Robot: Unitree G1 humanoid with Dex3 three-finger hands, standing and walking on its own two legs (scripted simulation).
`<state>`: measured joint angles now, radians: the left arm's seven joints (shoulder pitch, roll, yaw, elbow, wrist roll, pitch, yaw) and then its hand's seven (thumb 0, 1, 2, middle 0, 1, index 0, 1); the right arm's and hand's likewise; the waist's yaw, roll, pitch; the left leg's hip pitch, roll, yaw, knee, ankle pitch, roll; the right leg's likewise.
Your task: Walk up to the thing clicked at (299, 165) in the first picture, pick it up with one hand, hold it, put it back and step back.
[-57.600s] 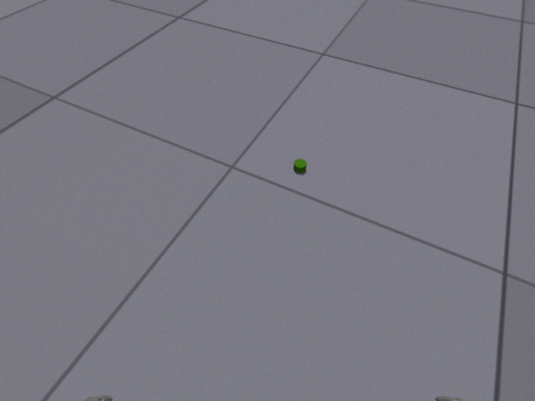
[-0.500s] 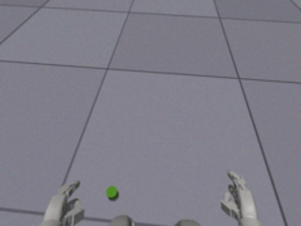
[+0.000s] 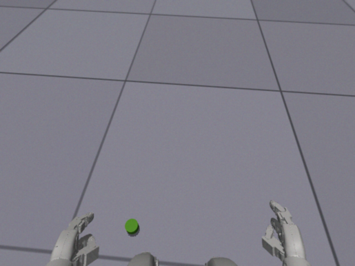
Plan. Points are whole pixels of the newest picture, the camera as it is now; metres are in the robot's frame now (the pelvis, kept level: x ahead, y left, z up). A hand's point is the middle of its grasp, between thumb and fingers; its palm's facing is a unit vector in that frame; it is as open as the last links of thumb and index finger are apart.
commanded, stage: home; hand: left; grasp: from above
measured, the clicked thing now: (132, 226) +0.39 +0.22 -0.69
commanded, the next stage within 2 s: stand in 0.18 s
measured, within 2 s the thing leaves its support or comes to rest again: neither
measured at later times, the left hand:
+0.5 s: hand out of the picture +0.14 +0.22 -0.10, palm faces +0.01 -0.94 -0.33, open 7.4 cm
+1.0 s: hand out of the picture +0.05 +0.24 -0.10, palm faces +0.04 -0.95 -0.31, open 7.4 cm
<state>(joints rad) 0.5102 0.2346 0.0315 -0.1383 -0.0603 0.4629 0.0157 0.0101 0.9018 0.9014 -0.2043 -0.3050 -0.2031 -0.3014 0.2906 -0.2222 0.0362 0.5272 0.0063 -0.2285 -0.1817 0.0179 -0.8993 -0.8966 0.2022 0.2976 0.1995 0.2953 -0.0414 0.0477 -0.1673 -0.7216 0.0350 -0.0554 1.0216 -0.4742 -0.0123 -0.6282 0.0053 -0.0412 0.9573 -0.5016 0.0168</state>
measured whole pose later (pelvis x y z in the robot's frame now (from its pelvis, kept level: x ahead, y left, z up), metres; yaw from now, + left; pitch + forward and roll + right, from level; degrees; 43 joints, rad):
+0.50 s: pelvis -0.01 +0.00 +0.03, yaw -1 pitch +2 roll +0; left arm 0.22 0.30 0.04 0.57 0.04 0.09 0.03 0.01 0.90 0.90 -0.21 -0.31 -0.21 -0.30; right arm 0.17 -0.28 -0.02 0.81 -0.06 -0.05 -0.02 0.02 -0.90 -0.90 0.20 0.30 0.20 0.30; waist 0.02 -0.02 0.03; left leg -0.46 0.00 0.00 0.82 -0.38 0.00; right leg -0.41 -0.03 0.00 0.82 -0.44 0.02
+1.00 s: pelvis +0.00 +0.01 +0.06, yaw -1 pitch -4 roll +0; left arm 0.20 0.28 0.04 1.07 0.02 0.01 0.03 0.01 0.90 0.90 -0.21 -0.30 -0.20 -0.30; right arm 0.16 -0.27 -0.03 1.07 -0.03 0.00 -0.03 0.01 -0.90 -0.90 0.20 0.30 0.20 0.30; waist 0.02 0.00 0.05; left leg -0.17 -0.01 0.01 0.46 -0.22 0.01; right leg -0.11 -0.04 0.00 0.43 -0.25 0.04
